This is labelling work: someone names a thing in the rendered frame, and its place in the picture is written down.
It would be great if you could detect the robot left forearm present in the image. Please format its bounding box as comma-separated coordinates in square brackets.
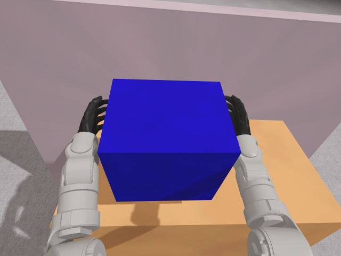
[44, 132, 100, 256]

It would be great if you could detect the robot right forearm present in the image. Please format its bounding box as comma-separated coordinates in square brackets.
[233, 134, 313, 256]

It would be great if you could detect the left robot upper arm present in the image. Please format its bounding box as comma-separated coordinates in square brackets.
[46, 237, 107, 256]

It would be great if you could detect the right robot hand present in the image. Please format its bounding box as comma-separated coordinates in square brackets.
[224, 95, 251, 136]

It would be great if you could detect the pedestal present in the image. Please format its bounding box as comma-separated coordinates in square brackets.
[50, 115, 341, 256]

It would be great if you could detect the left robot hand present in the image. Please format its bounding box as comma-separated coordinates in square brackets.
[78, 96, 108, 135]

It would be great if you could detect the right robot upper arm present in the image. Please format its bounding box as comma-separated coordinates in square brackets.
[247, 227, 312, 256]

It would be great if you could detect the carton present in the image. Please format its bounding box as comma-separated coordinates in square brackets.
[98, 79, 241, 202]

